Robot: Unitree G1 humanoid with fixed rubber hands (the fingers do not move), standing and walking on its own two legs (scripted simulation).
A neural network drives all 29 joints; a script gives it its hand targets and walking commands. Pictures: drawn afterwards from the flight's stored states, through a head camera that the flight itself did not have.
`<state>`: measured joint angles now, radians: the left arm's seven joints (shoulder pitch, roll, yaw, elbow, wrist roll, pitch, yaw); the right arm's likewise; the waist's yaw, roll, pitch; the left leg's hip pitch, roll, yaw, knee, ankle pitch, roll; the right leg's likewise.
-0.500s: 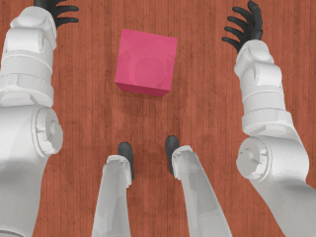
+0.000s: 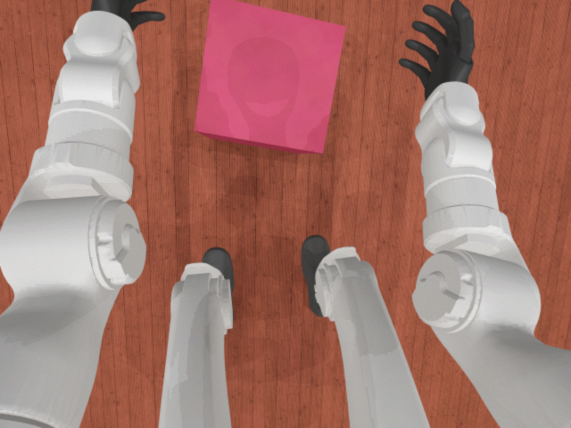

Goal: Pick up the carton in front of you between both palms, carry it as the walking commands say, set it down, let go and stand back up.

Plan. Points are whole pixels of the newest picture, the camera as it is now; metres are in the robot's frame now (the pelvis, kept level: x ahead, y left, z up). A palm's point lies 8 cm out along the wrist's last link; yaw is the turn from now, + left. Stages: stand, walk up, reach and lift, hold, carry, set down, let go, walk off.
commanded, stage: reach and lift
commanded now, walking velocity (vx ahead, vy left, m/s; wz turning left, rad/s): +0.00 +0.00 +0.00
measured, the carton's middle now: (265, 92) +0.52 -0.01 -0.45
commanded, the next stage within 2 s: none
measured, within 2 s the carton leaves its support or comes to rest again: leaves its support in 1.40 s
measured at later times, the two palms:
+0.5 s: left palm (158, 71) +0.54 +0.17 -0.36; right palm (374, 107) +0.48 -0.19 -0.36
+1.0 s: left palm (172, 73) +0.54 +0.15 -0.38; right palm (362, 105) +0.49 -0.18 -0.38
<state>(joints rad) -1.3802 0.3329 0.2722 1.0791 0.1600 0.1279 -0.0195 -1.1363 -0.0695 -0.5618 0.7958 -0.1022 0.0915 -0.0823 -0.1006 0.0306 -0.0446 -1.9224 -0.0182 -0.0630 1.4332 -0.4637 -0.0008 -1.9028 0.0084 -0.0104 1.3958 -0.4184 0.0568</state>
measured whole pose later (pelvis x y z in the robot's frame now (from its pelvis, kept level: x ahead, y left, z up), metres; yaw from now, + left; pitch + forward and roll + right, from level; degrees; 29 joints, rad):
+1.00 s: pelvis -0.06 +0.00 -0.20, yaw +0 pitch +35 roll -5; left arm -1.77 0.51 -0.13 1.28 -0.20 0.12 0.02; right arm -1.55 -0.22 -0.29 1.06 0.17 0.09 -0.16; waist -0.09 -0.03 0.50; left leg -2.24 -0.03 -0.07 2.23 -0.60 -0.01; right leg -2.20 0.04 -0.01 2.17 -0.58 0.07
